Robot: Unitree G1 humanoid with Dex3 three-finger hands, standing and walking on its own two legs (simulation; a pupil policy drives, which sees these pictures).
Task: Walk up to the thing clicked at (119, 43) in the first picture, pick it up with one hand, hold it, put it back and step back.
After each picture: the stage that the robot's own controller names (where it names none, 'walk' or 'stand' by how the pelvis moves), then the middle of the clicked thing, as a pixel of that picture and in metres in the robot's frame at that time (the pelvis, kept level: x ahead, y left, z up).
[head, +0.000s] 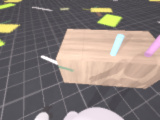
stand; (116, 45) +0.79 -0.24 -0.05
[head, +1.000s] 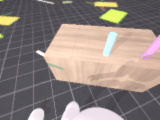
rise first; (109, 45) +0.70 -0.13 -0.02
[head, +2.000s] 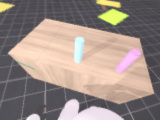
rise first; (78, 51) +0.53 +0.16 -0.01
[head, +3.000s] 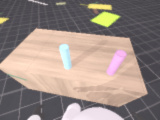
stand; (66, 58) +0.47 +0.23 -0.01
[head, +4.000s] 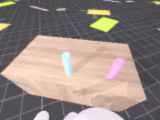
stand; (67, 65) +0.45 +0.23 -0.05
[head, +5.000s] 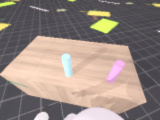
stand; (67, 66) +0.44 +0.22 -0.06
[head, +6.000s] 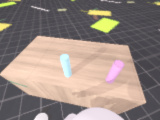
stand; (66, 66) +0.44 +0.23 -0.06
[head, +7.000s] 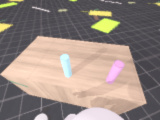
stand; (66, 66) +0.44 +0.23 -0.06
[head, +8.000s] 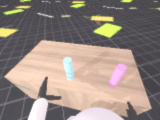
rise first; (69, 69) +0.42 +0.22 -0.05
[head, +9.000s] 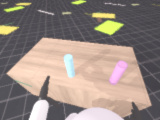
go down; (70, 67) +0.44 +0.22 -0.05
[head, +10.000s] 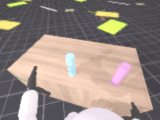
go down; (71, 66) +0.44 +0.21 -0.05
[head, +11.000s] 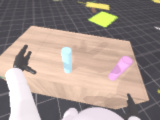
go down; (67, 61) +0.44 +0.19 -0.01
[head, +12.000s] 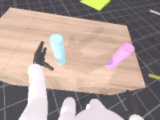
close in; (59, 52) +0.45 +0.21 +0.03
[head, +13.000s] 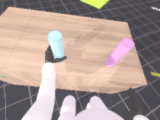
close; (57, 49) +0.46 +0.21 +0.05
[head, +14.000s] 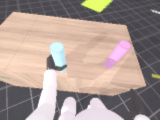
lift; (59, 59) +0.40 +0.19 +0.04
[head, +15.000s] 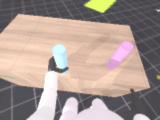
lift; (61, 61) +0.39 +0.19 +0.04
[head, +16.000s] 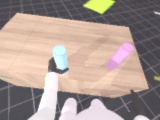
lift; (61, 62) +0.38 +0.19 +0.04
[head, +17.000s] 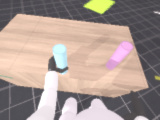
lift; (61, 61) +0.39 +0.19 +0.04
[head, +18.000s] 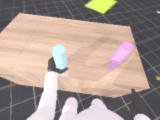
lift; (61, 62) +0.38 +0.19 +0.04
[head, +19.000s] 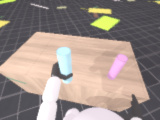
hold; (65, 67) +0.31 +0.17 +0.12
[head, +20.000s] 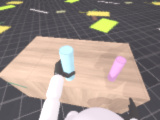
hold; (68, 65) +0.32 +0.16 +0.13
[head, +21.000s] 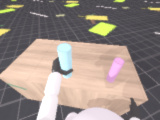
crouch; (66, 63) +0.33 +0.17 +0.15
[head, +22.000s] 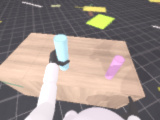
lower; (62, 55) +0.40 +0.20 +0.13
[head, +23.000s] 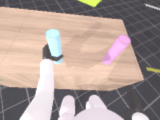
lower; (55, 49) +0.47 +0.20 +0.05
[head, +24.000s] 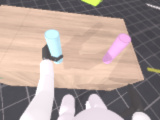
lower; (55, 49) +0.46 +0.20 +0.06
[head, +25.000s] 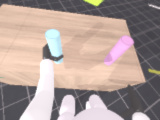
lower; (56, 49) +0.46 +0.20 +0.05
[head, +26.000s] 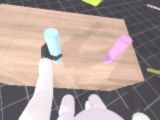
lower; (54, 48) +0.47 +0.20 +0.06
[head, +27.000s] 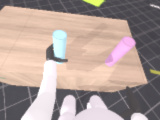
open; (59, 50) +0.46 +0.18 +0.06
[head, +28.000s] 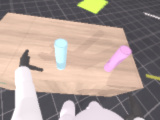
sink last; (61, 56) +0.43 +0.19 +0.02
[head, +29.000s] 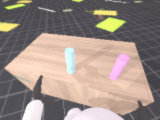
stand; (70, 61) +0.46 +0.21 +0.00
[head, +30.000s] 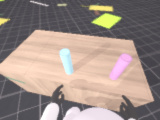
stand; (67, 63) +0.43 +0.21 +0.01
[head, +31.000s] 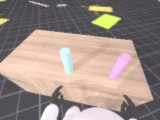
stand; (67, 62) +0.43 +0.21 +0.01
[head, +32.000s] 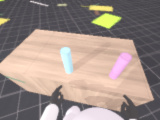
stand; (67, 61) +0.43 +0.21 +0.01
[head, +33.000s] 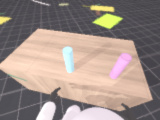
stand; (69, 61) +0.44 +0.20 +0.00
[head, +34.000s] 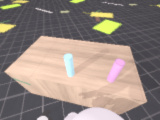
walk; (69, 66) +0.45 +0.21 -0.05
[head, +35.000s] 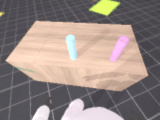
walk; (72, 48) +0.56 +0.20 -0.03
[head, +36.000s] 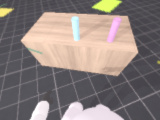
walk; (76, 29) +0.84 +0.21 -0.03
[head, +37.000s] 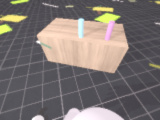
stand; (81, 28) +1.10 +0.21 -0.03
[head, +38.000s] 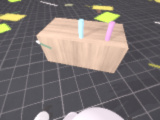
stand; (81, 29) +1.09 +0.20 -0.05
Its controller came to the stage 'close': yes
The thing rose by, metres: 0.20
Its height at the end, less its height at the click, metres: +0.00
